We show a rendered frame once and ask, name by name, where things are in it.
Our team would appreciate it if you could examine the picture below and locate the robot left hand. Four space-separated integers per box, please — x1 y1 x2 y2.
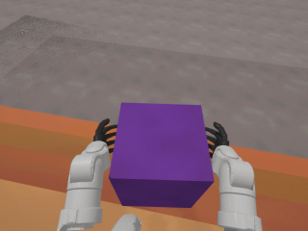
93 118 117 153

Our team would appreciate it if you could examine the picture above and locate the carton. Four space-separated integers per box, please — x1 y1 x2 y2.
109 102 215 208

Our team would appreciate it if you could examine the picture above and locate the robot right hand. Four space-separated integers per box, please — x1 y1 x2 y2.
205 122 229 159

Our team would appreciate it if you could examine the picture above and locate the right robot forearm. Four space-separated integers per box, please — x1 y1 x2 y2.
212 145 263 231

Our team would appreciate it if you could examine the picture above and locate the left robot thigh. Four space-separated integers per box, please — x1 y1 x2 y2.
111 214 142 231

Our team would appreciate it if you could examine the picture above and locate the left robot forearm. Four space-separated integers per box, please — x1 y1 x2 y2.
57 141 111 231

